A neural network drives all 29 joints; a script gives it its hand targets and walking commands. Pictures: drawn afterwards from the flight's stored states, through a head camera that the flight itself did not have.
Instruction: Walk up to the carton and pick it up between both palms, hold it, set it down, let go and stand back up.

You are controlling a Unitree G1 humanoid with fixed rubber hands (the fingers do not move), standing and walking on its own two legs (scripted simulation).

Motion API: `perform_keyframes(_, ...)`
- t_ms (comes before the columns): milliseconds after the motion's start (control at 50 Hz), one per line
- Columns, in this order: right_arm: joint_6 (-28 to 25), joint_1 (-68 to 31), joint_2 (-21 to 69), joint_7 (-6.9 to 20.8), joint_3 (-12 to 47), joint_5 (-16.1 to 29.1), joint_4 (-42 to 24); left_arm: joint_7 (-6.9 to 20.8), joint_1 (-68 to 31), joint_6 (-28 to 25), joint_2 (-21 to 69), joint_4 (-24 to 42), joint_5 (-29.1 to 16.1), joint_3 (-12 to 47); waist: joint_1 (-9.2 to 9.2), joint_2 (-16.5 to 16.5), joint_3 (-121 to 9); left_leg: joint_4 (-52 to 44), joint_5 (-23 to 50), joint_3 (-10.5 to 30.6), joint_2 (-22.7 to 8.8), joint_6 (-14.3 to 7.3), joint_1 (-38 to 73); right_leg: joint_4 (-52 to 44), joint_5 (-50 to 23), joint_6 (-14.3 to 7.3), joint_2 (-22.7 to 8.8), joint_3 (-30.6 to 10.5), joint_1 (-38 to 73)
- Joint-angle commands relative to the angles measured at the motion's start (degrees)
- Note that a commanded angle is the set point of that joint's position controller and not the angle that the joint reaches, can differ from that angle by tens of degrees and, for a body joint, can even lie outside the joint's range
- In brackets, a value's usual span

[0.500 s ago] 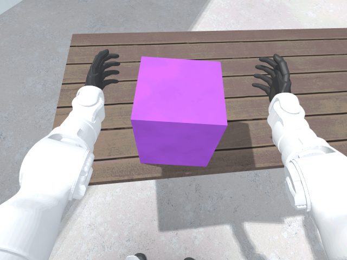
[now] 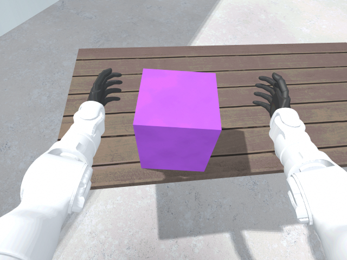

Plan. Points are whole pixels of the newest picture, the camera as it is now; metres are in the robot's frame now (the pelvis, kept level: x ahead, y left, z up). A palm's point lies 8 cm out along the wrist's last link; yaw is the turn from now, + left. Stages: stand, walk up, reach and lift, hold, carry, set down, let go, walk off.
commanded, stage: set down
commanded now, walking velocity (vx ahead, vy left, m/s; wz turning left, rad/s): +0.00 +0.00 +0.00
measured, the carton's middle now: (175, 123) +0.51 +0.01 -0.07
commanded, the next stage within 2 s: none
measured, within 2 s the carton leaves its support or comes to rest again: neither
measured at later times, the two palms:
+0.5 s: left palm (96, 135) +0.40 +0.20 +0.03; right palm (272, 146) +0.39 -0.22 +0.03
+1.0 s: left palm (81, 182) +0.30 +0.22 -0.02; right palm (268, 183) +0.31 -0.21 -0.01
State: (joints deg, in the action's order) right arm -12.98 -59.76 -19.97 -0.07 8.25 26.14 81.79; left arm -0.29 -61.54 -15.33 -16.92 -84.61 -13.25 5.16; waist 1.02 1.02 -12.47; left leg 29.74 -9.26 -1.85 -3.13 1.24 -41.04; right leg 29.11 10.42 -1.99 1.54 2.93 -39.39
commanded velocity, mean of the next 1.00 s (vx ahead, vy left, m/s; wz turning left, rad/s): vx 0.00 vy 0.00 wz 0.00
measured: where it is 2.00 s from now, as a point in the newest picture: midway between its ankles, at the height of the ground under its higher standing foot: outside the picture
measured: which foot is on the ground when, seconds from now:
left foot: down 0.00-1.00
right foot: down 0.00-1.00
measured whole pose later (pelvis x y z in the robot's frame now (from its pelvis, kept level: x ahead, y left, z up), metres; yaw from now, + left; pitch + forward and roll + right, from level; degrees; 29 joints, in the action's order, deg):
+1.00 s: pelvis +0.02 +0.00 +0.01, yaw +1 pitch +8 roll -1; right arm -33.5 -16.5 -12.1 -2.2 5.7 19.9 62.6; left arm 1.5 -12.9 -28.0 -10.9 -55.3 -7.0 -3.4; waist -0.1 0.0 -5.3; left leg 30.7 -13.8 -0.2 -2.4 1.5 -25.1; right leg 29.3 14.6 -1.8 1.6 2.7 -22.9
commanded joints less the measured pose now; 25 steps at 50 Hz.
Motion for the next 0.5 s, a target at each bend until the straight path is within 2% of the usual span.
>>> perform_keyframes(0,-4.2,-17.1,-4.3,-0.6,-1.6,-0.8,-13.3,-1.1,-19.6,-5.8,-8.1,11.4,-1.1,-1.4,-1.65,-1.2,-32.0,1.1,11.3,0.3,2.7,0.3,14.4,-0.4,-12.5,3.7,-1.3,-1.9,12.4)
perform_keyframes(20,-4.8,-15.3,-4.5,-0.5,-1.2,-0.7,-15.2,-1.4,-17.4,-6.7,-6.7,13.3,-1.5,-0.5,-1.74,-1.3,-35.8,1.8,13.1,0.6,2.3,0.4,16.3,0.1,-14.0,3.2,-1.3,-2.0,13.2)
perform_keyframes(40,-5.4,-13.8,-4.4,-0.4,-2.9,-1.5,-16.0,-1.7,-17.2,-7.5,-6.7,15.8,-2.2,-0.4,-0.68,-2.4,-37.2,2.3,13.8,0.5,2.5,0.8,17.5,0.5,-14.5,2.9,-1.1,-1.8,12.6)
perform_keyframes(80,-6.6,-11.0,-5.1,-0.6,-3.4,-2.1,-15.6,-1.5,-13.5,-7.9,-6.3,16.3,-0.2,-1.5,-0.90,-3.2,-36.8,3.7,17.0,0.2,2.3,1.2,19.9,0.3,-14.8,3.0,-0.6,-1.5,11.1)
perform_keyframes(100,-6.8,-10.1,-5.0,-0.8,-3.6,-2.7,-15.0,-1.1,-12.7,-7.7,-5.6,15.2,-1.5,-0.6,0.22,-1.9,-36.1,3.7,16.5,0.3,2.1,1.5,20.6,0.0,-15.1,3.0,-0.5,-1.3,11.5)
perform_keyframes(120,-6.9,-9.0,-4.7,-1.3,-4.0,-3.2,-14.3,-0.7,-11.7,-7.6,-5.6,14.6,-1.4,-0.5,1.17,-2.3,-35.9,4.2,16.4,0.2,2.1,1.5,21.0,-0.3,-15.4,3.0,-0.6,-1.2,10.8)
perform_keyframes(160,-6.1,-7.3,-5.1,-1.5,-3.4,-2.3,-9.0,-0.5,-10.3,-6.3,-5.0,11.5,-0.8,-0.5,0.42,-3.3,-31.4,2.9,13.1,0.4,1.9,1.8,21.5,-1.1,-10.0,2.8,-0.4,-0.9,8.6)
perform_keyframes(180,-6.0,-8.4,-6.5,-1.6,-3.0,-1.7,-10.4,-0.6,-10.0,-5.7,-4.8,11.2,-0.7,-0.8,-0.01,-2.5,-30.4,3.2,12.4,0.1,2.1,1.3,21.6,-1.8,-7.6,2.7,-0.6,-1.2,7.7)
perform_keyframes(200,-6.8,-7.1,-6.2,-2.1,-4.0,-2.3,-11.9,-0.5,-9.0,-6.2,-5.0,12.8,-0.6,-1.0,1.34,-2.8,-30.9,4.0,13.3,0.5,2.2,1.6,22.6,-1.4,-8.4,2.7,-0.2,-0.7,6.9)
perform_keyframes(220,-7.4,-9.0,-6.3,-2.4,-4.6,-3.2,-13.3,-0.7,-10.0,-6.7,-6.6,14.5,-0.3,-2.2,0.50,-3.1,-30.9,4.3,13.4,0.6,2.1,1.5,23.2,-1.5,-7.5,2.6,-0.2,-0.6,5.1)
perform_keyframes(240,-8.3,-5.6,-5.3,-2.3,-5.3,-4.0,-12.4,-0.7,-6.7,-7.1,-4.4,14.2,0.1,-2.8,0.44,-3.2,-32.5,4.7,14.6,0.5,2.1,1.9,23.8,-0.9,-8.4,2.9,0.2,-0.2,7.2)
perform_keyframes(280,-9.4,-5.3,-4.0,-2.2,-5.1,-4.3,-12.5,-0.7,-5.9,-8.6,-3.4,14.8,0.1,-1.8,0.54,-2.5,-32.3,4.4,15.0,1.0,2.1,1.9,24.9,-0.9,-8.7,2.1,0.1,-0.3,6.5)
perform_keyframes(300,-9.7,-2.9,-3.2,-2.1,-3.9,-4.2,-13.8,-0.5,-2.4,-8.6,-3.0,13.1,0.1,-1.8,0.28,0.1,-30.6,4.3,14.3,1.1,2.2,1.4,24.3,-1.1,-8.6,2.7,0.2,-0.2,8.4)
perform_keyframes(320,-10.0,-2.0,-3.3,-2.0,-3.8,-3.7,-13.1,-0.5,-1.4,-8.7,-3.6,13.6,0.8,-3.4,-0.20,-0.6,-29.7,3.8,13.9,1.0,2.5,1.2,23.4,-1.1,-7.8,2.7,0.0,-0.3,8.8)
perform_keyframes(340,-9.8,-0.3,-3.0,-2.1,-3.2,-3.7,-10.9,-0.2,0.4,-8.7,-2.4,12.0,1.1,-2.8,0.36,-0.3,-26.6,3.4,12.8,0.8,2.5,1.1,22.0,-1.9,-7.2,2.6,-0.2,-1.2,10.5)
perform_keyframes(400,-9.9,2.5,-2.3,-1.4,-2.5,-1.7,-9.1,-0.7,1.7,-9.6,-4.4,14.0,2.4,-4.1,-1.17,-1.7,-22.3,2.1,8.4,1.2,2.2,0.6,21.5,-2.1,-1.6,2.2,-0.1,-1.6,7.9)
perform_keyframes(420,-10.5,1.5,-2.5,-1.1,-1.9,-1.7,-9.6,-0.8,1.6,-9.7,-2.8,13.2,1.9,-3.7,-1.22,-2.8,-21.3,1.9,8.2,1.4,2.1,0.6,20.8,-2.5,-0.6,1.9,-0.3,-1.4,7.9)
perform_keyframes(440,-10.9,3.1,-2.4,-0.7,-1.9,-2.2,-10.8,-1.0,3.3,-10.4,-3.2,14.0,1.5,-3.0,-1.09,-0.6,-20.3,1.7,6.9,1.8,2.1,0.5,22.2,-2.2,0.3,1.9,0.0,-1.0,6.9)
perform_keyframes(460,-11.6,4.3,-1.5,-0.7,-1.2,-1.8,-13.9,-1.1,4.3,-10.9,-2.2,15.0,0.9,-3.2,-1.70,-1.0,-21.4,2.2,8.4,1.5,2.4,0.4,21.9,-1.7,-1.5,2.3,-0.1,-1.3,8.4)
perform_keyframes(480,-11.9,4.4,-1.4,-0.9,-1.4,-1.9,-14.8,-0.9,4.7,-11.2,-3.1,15.7,0.6,-3.6,-0.83,-0.1,-21.0,2.7,6.7,1.4,2.7,0.2,21.5,-2.0,0.2,2.6,-0.2,-1.2,8.1)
